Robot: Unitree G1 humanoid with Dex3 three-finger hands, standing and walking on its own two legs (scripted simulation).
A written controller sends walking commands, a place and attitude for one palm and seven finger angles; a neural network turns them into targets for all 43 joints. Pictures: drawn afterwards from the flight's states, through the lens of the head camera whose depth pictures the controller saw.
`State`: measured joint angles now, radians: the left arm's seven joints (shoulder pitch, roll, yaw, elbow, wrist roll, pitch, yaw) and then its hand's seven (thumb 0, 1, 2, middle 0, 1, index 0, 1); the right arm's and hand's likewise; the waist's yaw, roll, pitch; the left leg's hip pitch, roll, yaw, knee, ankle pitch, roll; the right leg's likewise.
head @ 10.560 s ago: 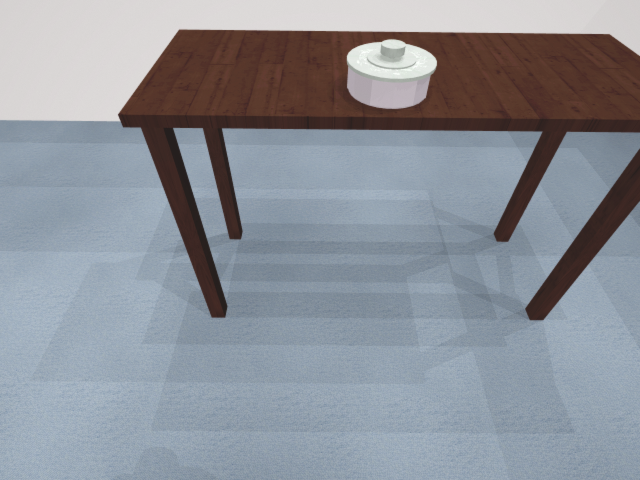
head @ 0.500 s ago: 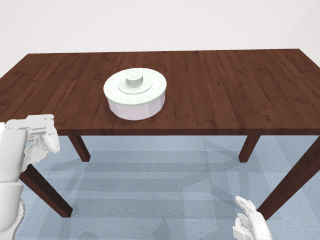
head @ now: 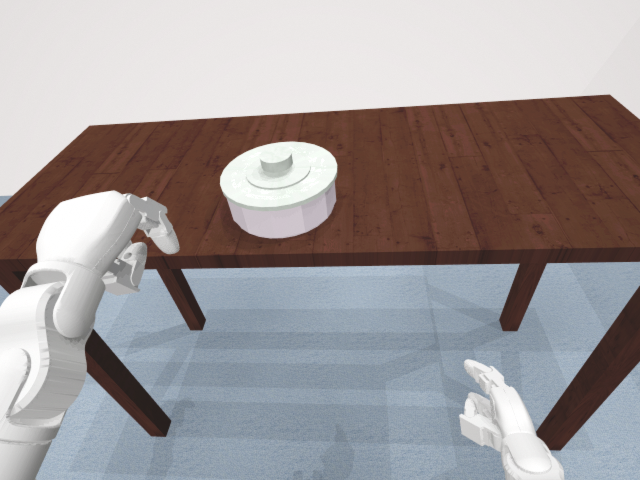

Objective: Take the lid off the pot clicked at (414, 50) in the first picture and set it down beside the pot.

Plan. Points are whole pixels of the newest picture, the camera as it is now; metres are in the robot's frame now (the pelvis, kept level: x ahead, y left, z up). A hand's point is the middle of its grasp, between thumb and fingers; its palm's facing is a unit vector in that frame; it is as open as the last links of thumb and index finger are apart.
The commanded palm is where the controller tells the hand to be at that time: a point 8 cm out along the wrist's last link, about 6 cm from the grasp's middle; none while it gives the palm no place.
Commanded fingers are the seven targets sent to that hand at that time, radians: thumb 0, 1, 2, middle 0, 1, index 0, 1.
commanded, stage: reach forward and open the fingers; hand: left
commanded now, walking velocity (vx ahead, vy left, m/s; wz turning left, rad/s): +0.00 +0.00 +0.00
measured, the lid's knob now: (276, 159) +0.54 +0.16 +0.16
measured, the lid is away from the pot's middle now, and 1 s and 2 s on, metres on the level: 0.00 0.00 0.00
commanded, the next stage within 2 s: move the open hand above the knob in 0.50 s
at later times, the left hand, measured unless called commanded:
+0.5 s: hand (143, 220) +0.31 +0.25 +0.22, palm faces +0.02 -0.05 -1.00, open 9.5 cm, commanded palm +0.27 +0.25 +0.29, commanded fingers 0.00 -0.38 1.74 -0.92 -0.08 -0.92 -0.08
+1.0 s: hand (174, 180) +0.37 +0.24 +0.23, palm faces +0.00 -0.04 -1.00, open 9.7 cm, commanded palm +0.33 +0.23 +0.29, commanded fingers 0.00 -0.38 1.74 -0.91 -0.08 -0.91 -0.08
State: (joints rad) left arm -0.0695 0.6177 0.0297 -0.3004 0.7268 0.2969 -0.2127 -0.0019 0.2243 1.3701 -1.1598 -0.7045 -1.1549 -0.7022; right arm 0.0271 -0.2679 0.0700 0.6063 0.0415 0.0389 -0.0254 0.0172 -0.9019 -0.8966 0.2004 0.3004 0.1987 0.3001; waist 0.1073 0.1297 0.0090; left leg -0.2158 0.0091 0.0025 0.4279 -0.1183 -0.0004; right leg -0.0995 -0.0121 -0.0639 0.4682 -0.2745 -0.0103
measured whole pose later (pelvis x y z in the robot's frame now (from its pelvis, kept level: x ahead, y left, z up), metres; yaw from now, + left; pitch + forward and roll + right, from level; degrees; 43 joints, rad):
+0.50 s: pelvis -0.01 +0.01 +0.00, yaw +0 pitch -4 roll +0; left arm -0.34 0.66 -0.02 -0.06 0.76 0.25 -0.40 0.00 -0.37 1.73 -0.96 -0.10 -0.95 -0.10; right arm 0.10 -0.30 0.04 0.63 0.05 0.02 -0.01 0.02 -0.90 -0.90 0.20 0.30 0.20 0.30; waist 0.08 0.15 0.01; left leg -0.24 0.00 0.01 0.41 -0.09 0.01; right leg -0.13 -0.02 -0.06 0.47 -0.26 0.00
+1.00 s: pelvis +0.00 +0.02 +0.00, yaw +0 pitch -2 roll +0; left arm -0.65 0.61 -0.16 0.17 0.82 0.27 -0.41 0.00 -0.38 1.74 -0.93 -0.09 -0.92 -0.08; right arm 0.08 -0.27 0.06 0.63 0.05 0.03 -0.01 0.02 -0.90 -0.90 0.20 0.30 0.20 0.30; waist 0.07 0.11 0.00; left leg -0.27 -0.02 0.02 0.42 -0.10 0.03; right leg -0.17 -0.04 -0.05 0.48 -0.27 0.01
